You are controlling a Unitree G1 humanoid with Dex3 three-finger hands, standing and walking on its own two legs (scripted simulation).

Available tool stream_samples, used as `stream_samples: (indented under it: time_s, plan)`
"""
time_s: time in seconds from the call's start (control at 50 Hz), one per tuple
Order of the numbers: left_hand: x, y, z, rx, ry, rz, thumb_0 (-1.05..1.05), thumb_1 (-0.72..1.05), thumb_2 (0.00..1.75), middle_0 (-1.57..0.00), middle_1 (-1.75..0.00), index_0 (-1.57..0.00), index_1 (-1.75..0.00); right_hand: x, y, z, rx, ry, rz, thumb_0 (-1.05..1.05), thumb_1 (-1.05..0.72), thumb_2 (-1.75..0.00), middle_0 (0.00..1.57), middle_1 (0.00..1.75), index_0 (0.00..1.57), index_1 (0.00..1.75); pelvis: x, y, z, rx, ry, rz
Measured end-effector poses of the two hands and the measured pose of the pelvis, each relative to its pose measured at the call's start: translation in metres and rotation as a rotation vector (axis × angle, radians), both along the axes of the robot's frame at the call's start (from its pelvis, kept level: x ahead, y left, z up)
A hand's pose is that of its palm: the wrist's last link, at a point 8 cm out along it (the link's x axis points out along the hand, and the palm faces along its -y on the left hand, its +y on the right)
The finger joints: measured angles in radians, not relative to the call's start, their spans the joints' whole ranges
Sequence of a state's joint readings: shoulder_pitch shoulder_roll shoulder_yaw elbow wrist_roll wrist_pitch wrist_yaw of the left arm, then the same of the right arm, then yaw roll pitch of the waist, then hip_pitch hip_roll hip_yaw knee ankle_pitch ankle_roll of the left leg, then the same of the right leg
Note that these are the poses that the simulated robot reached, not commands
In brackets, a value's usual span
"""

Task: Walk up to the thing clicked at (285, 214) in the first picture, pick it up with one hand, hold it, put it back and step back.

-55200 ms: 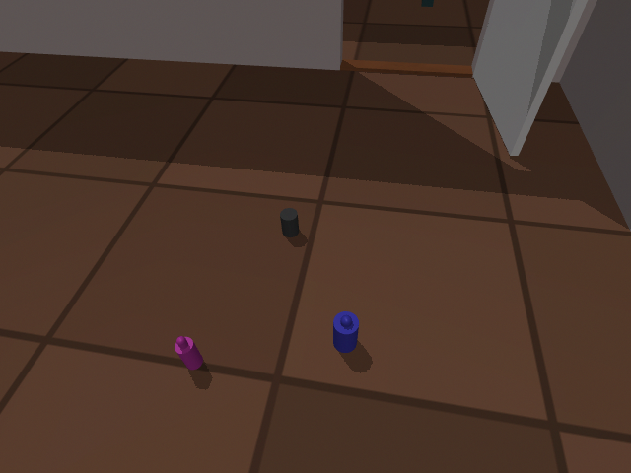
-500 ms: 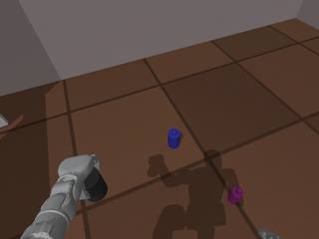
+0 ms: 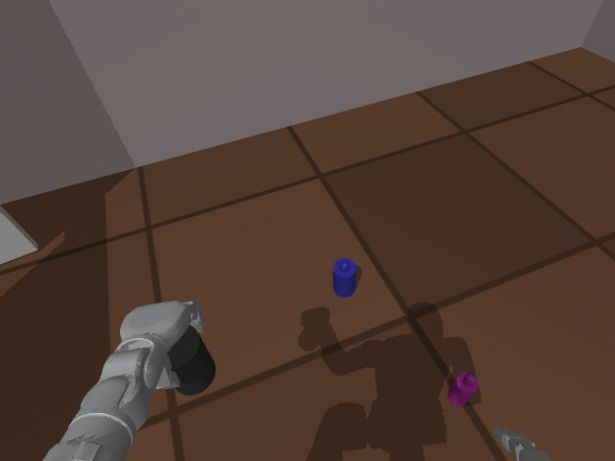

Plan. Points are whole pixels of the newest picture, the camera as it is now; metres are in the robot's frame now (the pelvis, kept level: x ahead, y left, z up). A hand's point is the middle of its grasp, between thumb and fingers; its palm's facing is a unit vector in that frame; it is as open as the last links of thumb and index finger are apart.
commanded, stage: hold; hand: left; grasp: from above
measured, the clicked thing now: (185, 360) +0.32 +0.22 -0.10
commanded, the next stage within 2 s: crouch in 1.18 s
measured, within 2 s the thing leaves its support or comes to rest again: neither
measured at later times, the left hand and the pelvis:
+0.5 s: hand (162, 363) +0.28 +0.22 -0.03, palm faces -0.44 -0.06 -0.89, open 10.1 cm; pelvis -0.01 +0.00 +0.00, yaw +0 degrees
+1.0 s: hand (160, 365) +0.28 +0.22 -0.02, palm faces -0.45 -0.06 -0.89, open 10.2 cm; pelvis -0.01 +0.00 +0.01, yaw +0 degrees
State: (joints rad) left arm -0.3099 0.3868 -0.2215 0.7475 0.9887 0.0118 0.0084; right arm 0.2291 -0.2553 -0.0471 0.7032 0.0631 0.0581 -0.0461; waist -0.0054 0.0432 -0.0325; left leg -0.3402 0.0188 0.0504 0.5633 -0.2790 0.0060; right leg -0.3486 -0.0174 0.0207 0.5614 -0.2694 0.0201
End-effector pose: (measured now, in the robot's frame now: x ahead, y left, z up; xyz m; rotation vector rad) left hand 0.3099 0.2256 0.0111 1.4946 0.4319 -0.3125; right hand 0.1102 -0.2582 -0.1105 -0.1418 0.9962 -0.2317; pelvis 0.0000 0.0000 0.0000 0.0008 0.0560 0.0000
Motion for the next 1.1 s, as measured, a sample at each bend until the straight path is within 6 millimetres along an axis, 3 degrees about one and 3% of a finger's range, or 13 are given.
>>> stream_samples:
  time_s: [0.4,0.68,1.1]
  plan:
    - [-0.021,-0.002,0.013,-0.010,-0.008,-0.009,0.04,-0.03,0.71,-0.66,-0.83,-0.56,-0.81,0.008,0.004,0.008,0.007,-0.054,0.027,0.01,-0.91,-0.90,0.20,0.30,0.20,0.30,-0.013,-0.003,0.004,0.004,-0.039,0.001]
    - [-0.023,-0.002,0.027,-0.012,-0.019,-0.015,0.03,-0.03,0.74,-0.63,-0.86,-0.54,-0.83,0.017,0.010,0.012,0.019,-0.087,0.036,0.01,-0.91,-0.90,0.20,0.30,0.20,0.30,-0.014,-0.002,0.006,0.005,-0.057,-0.002]
    - [-0.024,-0.002,0.027,-0.013,-0.022,-0.012,0.03,-0.03,0.75,-0.61,-0.88,-0.52,-0.84,0.025,0.011,0.013,0.017,-0.080,0.046,0.01,-0.91,-0.90,0.20,0.30,0.20,0.30,-0.011,-0.003,0.008,0.006,-0.058,0.002]
